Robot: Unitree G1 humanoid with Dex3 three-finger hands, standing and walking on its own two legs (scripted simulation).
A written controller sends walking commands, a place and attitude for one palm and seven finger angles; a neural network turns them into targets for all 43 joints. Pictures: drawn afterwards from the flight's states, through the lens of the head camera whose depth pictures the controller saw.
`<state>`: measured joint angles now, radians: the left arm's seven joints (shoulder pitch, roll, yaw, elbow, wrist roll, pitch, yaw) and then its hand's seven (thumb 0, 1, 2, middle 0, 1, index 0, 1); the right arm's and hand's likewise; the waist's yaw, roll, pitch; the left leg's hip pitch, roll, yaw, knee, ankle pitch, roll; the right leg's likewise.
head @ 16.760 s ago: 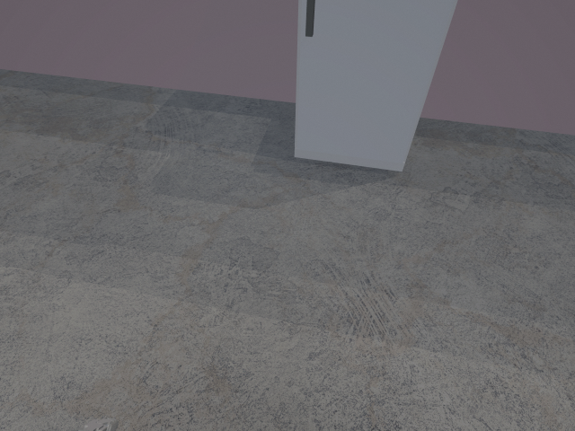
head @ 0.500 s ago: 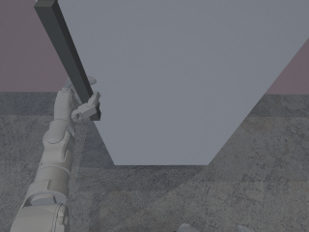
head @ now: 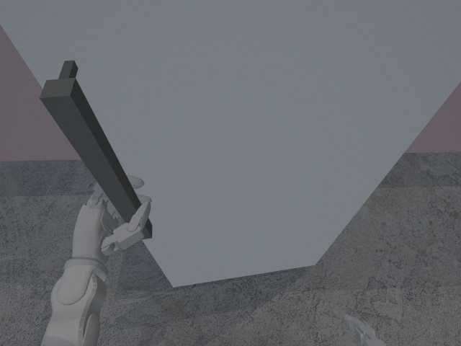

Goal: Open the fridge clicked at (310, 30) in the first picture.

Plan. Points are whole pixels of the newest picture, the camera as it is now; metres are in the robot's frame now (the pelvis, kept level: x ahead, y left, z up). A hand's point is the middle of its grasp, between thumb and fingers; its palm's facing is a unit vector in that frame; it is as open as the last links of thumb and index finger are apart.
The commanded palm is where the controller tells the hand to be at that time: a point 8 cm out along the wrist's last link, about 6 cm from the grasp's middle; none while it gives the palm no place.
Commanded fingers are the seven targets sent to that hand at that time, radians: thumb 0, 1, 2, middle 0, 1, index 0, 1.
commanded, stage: walk backward, drawing the door open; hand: left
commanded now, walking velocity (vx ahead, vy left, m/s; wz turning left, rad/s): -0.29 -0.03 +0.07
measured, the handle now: (117, 172) +0.35 +0.18 +0.13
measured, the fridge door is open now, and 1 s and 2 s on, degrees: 7 29 67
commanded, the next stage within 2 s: none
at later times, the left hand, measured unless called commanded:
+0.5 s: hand (146, 266) +0.23 +0.13 +0.07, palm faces +0.16 -0.98 -0.11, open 6.5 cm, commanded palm +0.19 +0.18 +0.06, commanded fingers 0.00 0.90 0.90 -0.45 -1.40 -0.45 -1.40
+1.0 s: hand out of the picture +0.14 +0.06 +0.06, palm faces +0.46 -0.87 -0.17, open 6.6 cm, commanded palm +0.08 +0.09 +0.06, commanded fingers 0.00 0.90 0.90 -0.45 -1.40 -0.45 -1.40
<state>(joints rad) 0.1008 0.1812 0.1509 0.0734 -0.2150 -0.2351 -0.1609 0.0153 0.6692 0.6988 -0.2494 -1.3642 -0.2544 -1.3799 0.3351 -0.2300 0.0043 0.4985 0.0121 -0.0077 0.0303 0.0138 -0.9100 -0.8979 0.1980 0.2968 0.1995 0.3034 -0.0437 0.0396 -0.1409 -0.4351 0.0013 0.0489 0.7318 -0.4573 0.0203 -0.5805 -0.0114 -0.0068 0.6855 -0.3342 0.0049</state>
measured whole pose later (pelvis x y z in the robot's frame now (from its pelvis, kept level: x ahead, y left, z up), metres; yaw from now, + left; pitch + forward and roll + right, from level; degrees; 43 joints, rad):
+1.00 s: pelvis -0.04 -0.15 +0.01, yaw +27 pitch +1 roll +1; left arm 0.30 0.12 -0.07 -0.11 0.00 -0.09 0.09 -0.01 0.58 0.78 -0.36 -1.33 -0.32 -1.40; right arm 0.25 -0.22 0.00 0.63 -0.04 -0.09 -0.12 0.02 -0.91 -0.90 0.20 0.30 0.20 0.30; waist -0.06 0.03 0.01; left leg -0.23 0.04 0.06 0.53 -0.27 0.02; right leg -0.46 0.04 -0.21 0.73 -0.28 0.03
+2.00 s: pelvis +0.08 -0.50 +0.01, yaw +76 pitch +1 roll +1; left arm 0.38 0.22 0.10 -0.22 -0.02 -0.12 0.09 -0.01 0.58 0.77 -0.35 -1.25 -0.42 -1.40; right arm 0.20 -0.22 -0.02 0.60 -0.03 -0.14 -0.14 0.01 -0.91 -0.90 0.20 0.30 0.22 0.32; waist -0.03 -0.04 0.06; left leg -0.29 0.02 0.12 0.67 -0.38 -0.03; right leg -0.36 -0.08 -0.26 0.63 -0.29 -0.08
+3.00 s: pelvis +0.21 -0.68 +0.00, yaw +92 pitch -1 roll +0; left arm -0.61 0.39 0.27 1.03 0.01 -0.22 0.01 -0.01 0.57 0.77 -0.29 -1.19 -0.43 -1.37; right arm 0.33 -0.24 0.03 0.80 0.04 -0.07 -0.11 0.01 -0.91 -0.90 0.20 0.30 0.20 0.30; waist -0.05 0.05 0.11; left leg -0.32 0.04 0.02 0.84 -0.44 0.00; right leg -0.34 0.01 -0.07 0.63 -0.24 -0.05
